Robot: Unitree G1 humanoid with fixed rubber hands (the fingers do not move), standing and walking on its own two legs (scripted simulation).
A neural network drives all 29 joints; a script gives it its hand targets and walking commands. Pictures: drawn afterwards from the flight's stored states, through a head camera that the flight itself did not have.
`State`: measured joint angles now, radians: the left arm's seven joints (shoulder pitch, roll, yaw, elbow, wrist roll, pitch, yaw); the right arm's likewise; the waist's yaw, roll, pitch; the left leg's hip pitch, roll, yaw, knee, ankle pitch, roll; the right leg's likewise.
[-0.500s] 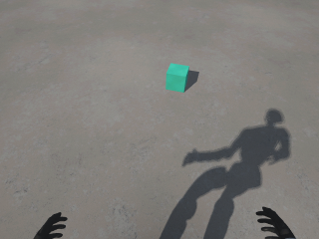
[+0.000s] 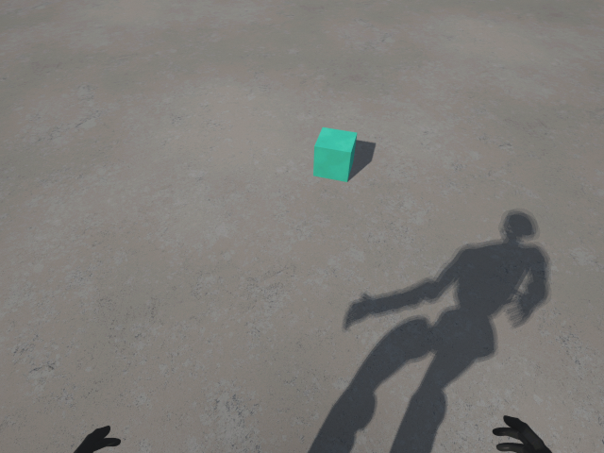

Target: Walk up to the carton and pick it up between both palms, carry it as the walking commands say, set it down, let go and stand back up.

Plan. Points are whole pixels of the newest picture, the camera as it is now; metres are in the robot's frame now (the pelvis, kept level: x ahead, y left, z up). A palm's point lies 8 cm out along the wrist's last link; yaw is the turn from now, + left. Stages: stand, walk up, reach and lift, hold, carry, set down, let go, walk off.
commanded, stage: stand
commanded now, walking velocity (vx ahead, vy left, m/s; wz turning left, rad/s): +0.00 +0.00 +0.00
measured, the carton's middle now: (334, 154) +1.57 -0.19 -0.68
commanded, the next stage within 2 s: walk up in 1.52 s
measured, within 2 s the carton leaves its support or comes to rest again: neither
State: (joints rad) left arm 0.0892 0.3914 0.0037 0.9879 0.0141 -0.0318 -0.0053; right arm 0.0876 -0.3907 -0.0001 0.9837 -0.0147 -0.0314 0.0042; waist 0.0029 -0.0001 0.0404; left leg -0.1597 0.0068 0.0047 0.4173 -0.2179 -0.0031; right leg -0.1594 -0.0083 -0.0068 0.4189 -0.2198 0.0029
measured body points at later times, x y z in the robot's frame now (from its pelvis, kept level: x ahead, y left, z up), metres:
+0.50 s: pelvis +0.00 +0.00 +0.00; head +0.00 +0.00 +0.45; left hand +0.11 +0.32 -0.11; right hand +0.11 -0.32 -0.11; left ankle +0.01 +0.12 -0.74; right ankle +0.01 -0.12 -0.74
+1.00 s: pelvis +0.01 +0.00 +0.01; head +0.01 +0.00 +0.45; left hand +0.11 +0.32 -0.11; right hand +0.12 -0.32 -0.11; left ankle +0.01 +0.12 -0.74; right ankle +0.01 -0.12 -0.74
